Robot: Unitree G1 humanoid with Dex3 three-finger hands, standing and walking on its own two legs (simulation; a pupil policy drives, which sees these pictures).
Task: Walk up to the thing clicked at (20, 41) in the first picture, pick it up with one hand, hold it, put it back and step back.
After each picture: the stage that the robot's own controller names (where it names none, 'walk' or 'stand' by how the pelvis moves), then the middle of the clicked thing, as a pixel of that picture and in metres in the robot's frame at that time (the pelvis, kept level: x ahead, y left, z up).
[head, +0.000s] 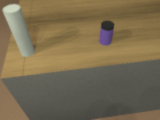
stand; (20, 33) +0.61 +0.32 +0.03
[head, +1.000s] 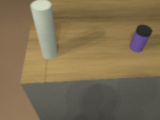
walk; (46, 33) +0.55 +0.17 +0.05
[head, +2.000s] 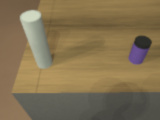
stand; (38, 43) +0.50 +0.21 +0.05
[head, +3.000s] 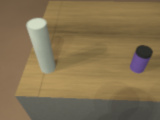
stand; (43, 48) +0.51 +0.20 +0.03
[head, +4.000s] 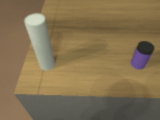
stand; (42, 45) +0.50 +0.20 +0.03
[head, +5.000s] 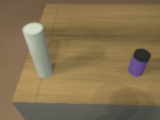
stand; (40, 53) +0.48 +0.21 +0.03
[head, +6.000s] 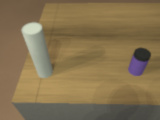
stand; (39, 53) +0.48 +0.21 +0.03
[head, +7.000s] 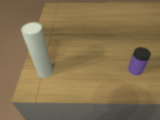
stand; (39, 53) +0.48 +0.21 +0.03
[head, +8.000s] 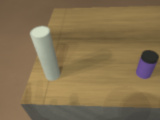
rise first; (47, 56) +0.48 +0.21 +0.03
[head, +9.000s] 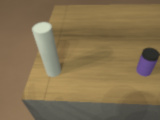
go down; (48, 52) +0.49 +0.20 +0.03
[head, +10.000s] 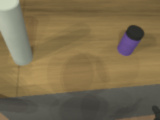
go down; (15, 35) +0.48 +0.19 +0.07
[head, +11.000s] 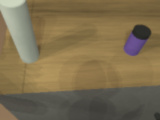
approach; (22, 33) +0.49 +0.19 +0.08
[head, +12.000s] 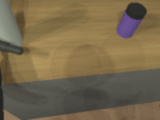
close in; out of the picture +0.51 +0.21 +0.12
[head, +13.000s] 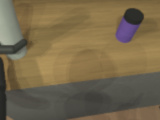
lift; (5, 23) +0.49 +0.20 +0.11
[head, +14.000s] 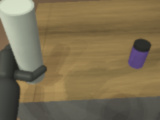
lift; (27, 48) +0.35 +0.16 +0.21
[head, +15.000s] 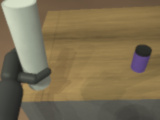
hold; (31, 49) +0.33 +0.16 +0.22
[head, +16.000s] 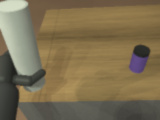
hold; (24, 52) +0.33 +0.18 +0.21
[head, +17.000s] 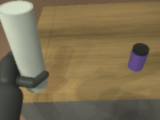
crouch; (28, 53) +0.33 +0.16 +0.21
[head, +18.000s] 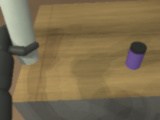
crouch; (20, 25) +0.43 +0.19 +0.22
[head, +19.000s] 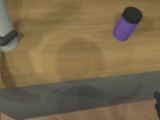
lower; out of the picture +0.52 +0.21 +0.10
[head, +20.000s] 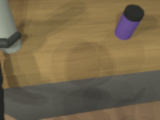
lower; out of the picture +0.51 +0.21 +0.11
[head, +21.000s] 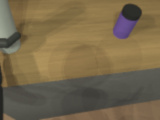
lower; out of the picture +0.51 +0.20 +0.11
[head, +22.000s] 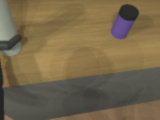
lower; out of the picture +0.51 +0.20 +0.11
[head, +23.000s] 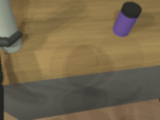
loosen; out of the picture +0.51 +0.20 +0.12
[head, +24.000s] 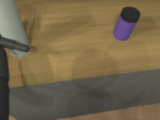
withdraw; (9, 24) +0.50 +0.18 +0.11
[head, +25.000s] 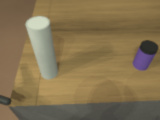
sink last; (44, 51) +0.45 +0.16 +0.07
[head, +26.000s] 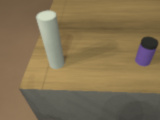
stand; (52, 42) +0.51 +0.18 +0.08
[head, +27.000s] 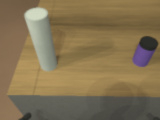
stand; (43, 43) +0.48 +0.18 +0.08
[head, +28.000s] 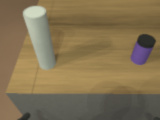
stand; (42, 41) +0.48 +0.18 +0.09
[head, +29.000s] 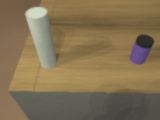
stand; (43, 41) +0.49 +0.19 +0.08
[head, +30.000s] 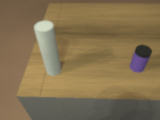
walk; (49, 51) +0.50 +0.18 +0.03
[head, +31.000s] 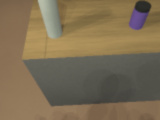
walk; (50, 12) +0.62 +0.18 +0.05
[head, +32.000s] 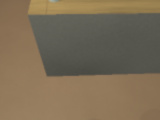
walk; out of the picture +0.93 +0.18 +0.06
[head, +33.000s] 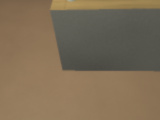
stand; out of the picture +1.11 +0.17 +0.05
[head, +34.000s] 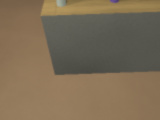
stand; out of the picture +1.11 +0.20 +0.03
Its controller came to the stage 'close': yes
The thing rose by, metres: 0.21
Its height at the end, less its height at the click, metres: +0.00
